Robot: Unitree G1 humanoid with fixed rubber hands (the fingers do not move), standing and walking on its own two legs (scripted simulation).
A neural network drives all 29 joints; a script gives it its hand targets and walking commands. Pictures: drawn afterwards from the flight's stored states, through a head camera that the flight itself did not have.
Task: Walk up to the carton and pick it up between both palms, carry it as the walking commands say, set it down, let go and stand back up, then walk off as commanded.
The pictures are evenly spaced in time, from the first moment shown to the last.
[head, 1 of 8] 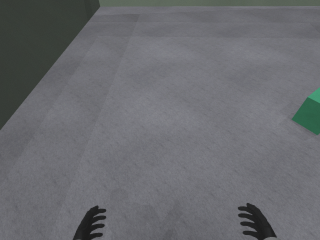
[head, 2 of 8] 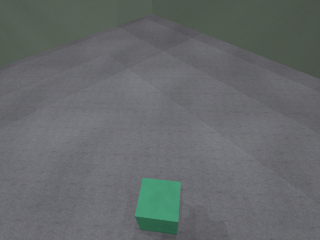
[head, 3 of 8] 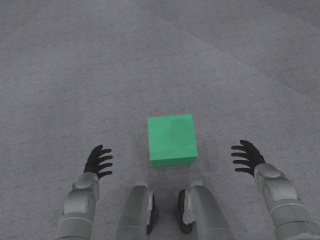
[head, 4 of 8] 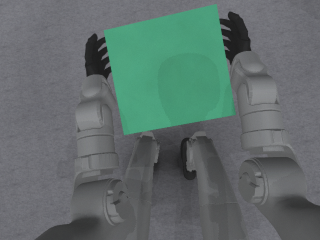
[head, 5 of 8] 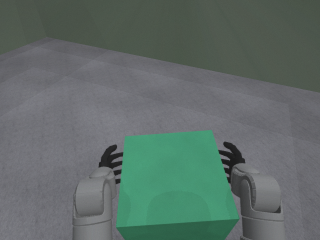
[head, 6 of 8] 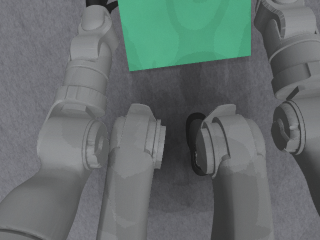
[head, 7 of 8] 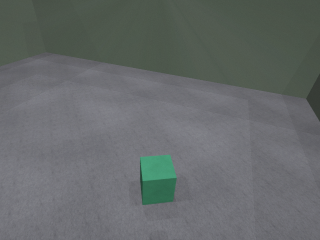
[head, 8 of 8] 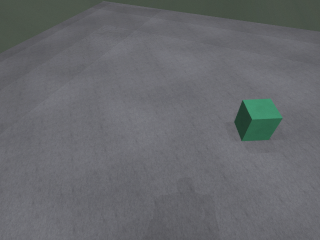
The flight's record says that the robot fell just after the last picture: no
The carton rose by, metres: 0.66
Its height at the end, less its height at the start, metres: +0.00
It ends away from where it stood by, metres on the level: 1.16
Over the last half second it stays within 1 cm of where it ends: yes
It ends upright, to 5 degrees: yes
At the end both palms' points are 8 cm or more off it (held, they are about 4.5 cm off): yes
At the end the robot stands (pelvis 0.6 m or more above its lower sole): yes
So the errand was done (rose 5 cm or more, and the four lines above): yes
